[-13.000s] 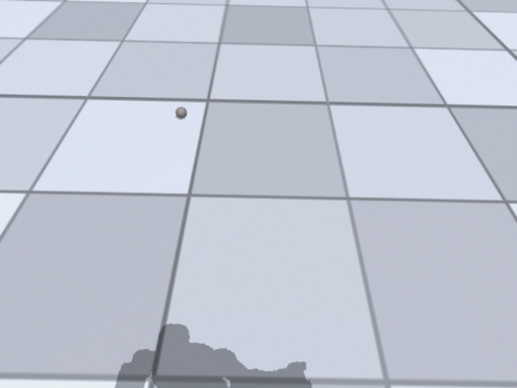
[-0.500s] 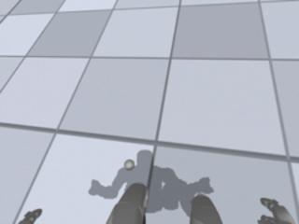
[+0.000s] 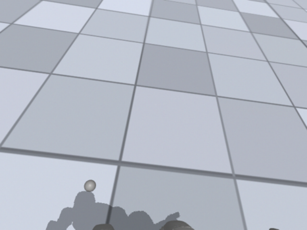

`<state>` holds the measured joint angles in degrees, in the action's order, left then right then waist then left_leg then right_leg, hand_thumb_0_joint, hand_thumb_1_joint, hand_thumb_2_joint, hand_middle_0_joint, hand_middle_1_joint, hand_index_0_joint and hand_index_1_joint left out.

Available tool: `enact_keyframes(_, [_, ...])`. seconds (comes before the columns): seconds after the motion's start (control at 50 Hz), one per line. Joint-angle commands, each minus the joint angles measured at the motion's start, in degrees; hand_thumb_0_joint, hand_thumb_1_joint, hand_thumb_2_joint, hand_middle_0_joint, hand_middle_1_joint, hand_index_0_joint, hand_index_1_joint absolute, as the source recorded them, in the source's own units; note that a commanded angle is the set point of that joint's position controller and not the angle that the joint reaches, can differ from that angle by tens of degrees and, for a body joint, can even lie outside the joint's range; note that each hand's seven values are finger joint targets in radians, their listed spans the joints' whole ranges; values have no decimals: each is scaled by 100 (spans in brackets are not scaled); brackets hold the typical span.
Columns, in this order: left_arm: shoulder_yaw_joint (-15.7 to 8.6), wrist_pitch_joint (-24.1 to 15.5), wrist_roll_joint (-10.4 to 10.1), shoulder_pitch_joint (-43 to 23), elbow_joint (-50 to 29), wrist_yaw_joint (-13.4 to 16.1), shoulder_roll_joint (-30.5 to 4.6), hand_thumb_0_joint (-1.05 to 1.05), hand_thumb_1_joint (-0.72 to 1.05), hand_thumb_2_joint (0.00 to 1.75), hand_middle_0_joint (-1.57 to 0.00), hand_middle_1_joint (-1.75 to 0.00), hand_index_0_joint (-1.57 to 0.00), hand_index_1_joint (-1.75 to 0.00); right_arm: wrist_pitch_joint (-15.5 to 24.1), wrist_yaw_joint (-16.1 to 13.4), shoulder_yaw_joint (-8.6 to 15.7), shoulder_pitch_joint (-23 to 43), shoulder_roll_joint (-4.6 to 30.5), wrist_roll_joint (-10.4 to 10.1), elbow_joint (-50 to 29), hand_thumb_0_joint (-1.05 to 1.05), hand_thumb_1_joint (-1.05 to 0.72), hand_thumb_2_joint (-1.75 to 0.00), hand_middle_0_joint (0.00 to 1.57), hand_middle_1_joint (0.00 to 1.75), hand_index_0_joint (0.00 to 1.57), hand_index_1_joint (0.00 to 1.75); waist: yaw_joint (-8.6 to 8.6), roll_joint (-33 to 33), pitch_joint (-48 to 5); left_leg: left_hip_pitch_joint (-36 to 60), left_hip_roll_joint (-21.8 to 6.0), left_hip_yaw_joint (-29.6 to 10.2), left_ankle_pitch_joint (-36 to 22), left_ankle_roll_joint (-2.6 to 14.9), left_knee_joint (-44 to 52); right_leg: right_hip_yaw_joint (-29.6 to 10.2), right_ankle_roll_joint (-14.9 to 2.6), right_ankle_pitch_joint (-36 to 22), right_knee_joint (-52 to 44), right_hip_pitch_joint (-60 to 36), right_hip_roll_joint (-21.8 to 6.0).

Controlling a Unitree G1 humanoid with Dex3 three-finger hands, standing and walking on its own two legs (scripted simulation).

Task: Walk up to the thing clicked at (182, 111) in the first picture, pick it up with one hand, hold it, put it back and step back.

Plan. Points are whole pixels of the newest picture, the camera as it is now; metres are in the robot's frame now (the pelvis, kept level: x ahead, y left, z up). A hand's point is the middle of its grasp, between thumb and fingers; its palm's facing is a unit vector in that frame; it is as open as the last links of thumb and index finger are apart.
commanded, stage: walk up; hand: left
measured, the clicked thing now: (90, 185) +0.46 +0.30 -0.71
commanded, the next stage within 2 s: none
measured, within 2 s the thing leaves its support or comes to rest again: neither
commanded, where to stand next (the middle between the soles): +0.11 +0.04 m, yaw +4 degrees
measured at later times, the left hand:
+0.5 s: hand out of the picture -0.02 +0.30 -0.06, palm faces +0.10 -0.75 -0.65, open 7.4 cm
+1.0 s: hand out of the picture +0.13 +0.31 -0.16, palm faces +0.10 -0.95 -0.31, open 7.4 cm
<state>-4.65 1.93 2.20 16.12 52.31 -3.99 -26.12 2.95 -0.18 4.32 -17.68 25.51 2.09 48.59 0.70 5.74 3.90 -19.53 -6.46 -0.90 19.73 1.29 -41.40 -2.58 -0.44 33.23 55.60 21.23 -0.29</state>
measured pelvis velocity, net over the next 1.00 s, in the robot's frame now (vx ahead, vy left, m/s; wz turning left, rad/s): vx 0.07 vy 0.03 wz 0.14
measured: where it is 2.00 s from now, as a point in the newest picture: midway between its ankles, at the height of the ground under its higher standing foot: outside the picture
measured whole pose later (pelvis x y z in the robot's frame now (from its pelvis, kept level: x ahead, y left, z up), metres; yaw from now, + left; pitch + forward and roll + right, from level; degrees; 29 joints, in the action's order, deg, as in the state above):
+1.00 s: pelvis +0.07 +0.03 +0.01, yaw +8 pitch -3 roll -1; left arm -3.1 2.3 -1.5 10.8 46.1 0.4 -25.1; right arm 1.7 -2.9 2.6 -14.0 22.8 0.4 47.3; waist 0.0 6.7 13.6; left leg -14.2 -3.1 0.7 20.1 -0.8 -37.6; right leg -8.3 0.1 19.8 65.2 36.4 1.7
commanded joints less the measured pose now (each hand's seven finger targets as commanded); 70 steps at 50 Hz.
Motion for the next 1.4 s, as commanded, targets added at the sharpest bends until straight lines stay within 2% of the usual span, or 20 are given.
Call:
enact_keyframes(0.0, [-472,-350,-105,959,-241,-6,-1094,0,90,90,-20,-30,-20,-30,43,58,422,871,1721,67,-583,0,-90,-90,20,30,20,30,-602,-2653,159,-1108,-545,-1104,2459,890,2105,559,-249,-386,-1675,-1077,-120])
enact_keyframes(0.04, [-654,-413,-106,2793,367,142,-1382,0,90,90,-20,-30,-20,-30,-127,34,292,1356,1050,142,-805,0,-90,-90,20,30,20,30,-1505,-708,38,-2947,392,-43,2871,376,-832,181,-36,-797,-2668,-2990,-115])
enact_keyframes(0.06, [-727,-480,23,3043,282,273,-1838,0,90,90,-20,-30,-20,-30,-168,19,148,1376,558,54,-974,0,-90,-90,20,30,20,30,-1602,755,117,-3722,1134,-19,2304,105,-2875,-2203,-181,1263,-3743,-2529,-1284])
enact_keyframes(0.08, [-628,-549,65,1780,-158,367,-2000,0,90,90,-20,-30,-20,-30,-221,18,211,1316,737,-60,-1087,0,-90,-90,20,30,20,30,-949,136,694,-3826,964,-1164,1307,-52,-3196,-4506,-505,3549,-5188,-1124,-2442])
enact_keyframes(0.1, [-641,-590,49,719,-460,406,-2214,0,90,90,-20,-30,-20,-30,-201,57,364,1008,1311,-128,-861,0,-90,-90,20,30,20,30,-502,-318,1054,-3446,630,-1502,720,-23,-2859,-4761,-760,4119,-5428,-592,-2732])
enact_keyframes(0.16, [-482,-875,-89,342,-414,570,-1781,0,90,90,-20,-30,-20,-30,-290,271,467,-15,1356,-152,-273,0,-90,-90,20,30,20,30,139,-1008,908,-2524,513,-1447,-367,-98,-2731,-2412,-216,1442,-4684,-654,-1750])
enact_keyframes(0.26, [-379,-920,-123,575,-263,827,-1315,0,90,90,-20,-30,-20,-30,-594,405,387,-504,989,3,-336,0,-90,-90,20,30,20,30,221,-274,433,-1517,849,-1324,-1098,-223,-2525,-170,-53,-2791,-3729,-589,-1170])
enact_keyframes(0.38, [-510,-871,-163,999,-371,995,-1505,0,90,90,-20,-30,-20,-30,-711,405,416,46,1072,138,-844,0,-90,-90,20,30,20,30,-149,496,284,-2001,878,-1330,-549,-165,-2459,-327,-677,-4644,-2926,-1243,-1747])
enact_keyframes(0.56, [-504,-823,2,886,-931,659,-1785,0,90,90,-20,-30,-20,-30,-374,553,400,806,1124,-127,-896,0,-90,-90,20,30,20,30,-514,1359,341,-1358,406,5,1138,-27,-463,-645,-1303,50,-3455,-1169,-1987])
enact_keyframes(0.64, [-198,-655,-47,803,-992,501,-1137,0,90,90,-20,-30,-20,-30,-89,375,525,-954,1132,-139,-100,0,-90,-90,20,30,20,30,450,-810,-456,2160,1121,622,10,4,1109,663,-688,-2300,33,438,-1021])
enact_keyframes(0.68, [39,-680,-180,563,-1265,511,-508,0,90,90,-20,-30,-20,-30,40,128,616,-1272,1915,-83,-300,0,-90,-90,20,30,20,30,644,-2376,-418,2539,-1425,-3724,-5,917,2201,364,-120,-91,1734,2618,37])
enact_keyframes(0.7, [-108,-617,-165,9,-1215,575,-1231,0,90,90,-20,-30,-20,-30,12,147,614,-1076,2021,-241,-272,0,-90,-90,20,30,20,30,634,-1315,-148,1587,-1938,-4263,296,1560,2406,-415,-258,-78,1633,2305,-336])
enact_keyframes(0.8, [-164,-318,-277,631,-665,457,-954,0,90,90,-20,-30,-20,-30,305,-178,309,-367,1302,-252,-332,0,-90,-90,20,30,20,30,-76,-1057,457,937,-1008,-1180,-4866,820,1232,-566,-98,-1124,1138,1575,-565])
enact_keyframes(0.86, [-213,-11,-283,467,-831,471,-826,0,90,90,-20,-30,-20,-30,188,-408,301,238,1338,-188,-483,0,-90,-90,20,30,20,30,-251,-1546,526,383,-1077,-663,-6309,1148,1202,-694,53,-1101,1569,1313,33])
enact_keyframes(1.06, [-88,-115,-264,-343,-759,493,-857,0,90,90,-20,-30,-20,-30,-303,-297,251,785,1240,-253,-698,0,-90,-90,20,30,20,30,21,-2017,-970,1297,-423,9,-3588,785,-9,414,131,-2070,-1848,29,132])
enact_keyframes(1.1, [-156,-213,-155,-73,-532,513,-1026,0,90,90,-20,-30,-20,-30,-389,-253,142,674,1015,-337,-640,0,-90,-90,20,30,20,30,-208,-894,-1114,914,-158,164,-2466,534,-1227,446,42,-3601,-3084,-835,189])
enact_keyframes(1.14, [-337,-244,-69,-44,-727,521,-1527,0,90,90,-20,-30,-20,-30,-404,-239,-44,255,517,-441,-672,0,-90,-90,20,30,20,30,-184,978,-1258,-1084,777,194,1875,7,-2573,-1855,-996,-7890,-2285,-2209,-1540])
enact_keyframes(1.16, [-286,-187,-98,-140,-873,549,-1625,0,90,90,-20,-30,-20,-30,-451,-371,58,467,736,-399,-641,0,-90,-90,20,30,20,30,-370,1354,-1422,-1014,760,-86,2374,-2,-2981,-2737,-1838,-7966,-2413,-1822,-2097])
enact_keyframes(1.22, [-174,-85,-118,-623,-1029,592,-1049,0,90,90,-20,-30,-20,-30,-431,-344,176,622,1006,-472,-428,0,-90,-90,20,30,20,30,-149,673,-1390,-769,814,-368,1757,-26,-3141,-1328,-1494,-7152,-2022,-1455,-1298])
enact_keyframes(1.38, [-141,11,-120,-652,-1072,678,-987,0,90,90,-20,-30,-20,-30,-447,-238,100,465,802,-231,-237,0,-90,-90,20,30,20,30,-253,730,-1199,-169,697,54,1026,-121,-394,-1619,-1220,-5050,-2261,-1244,-1350])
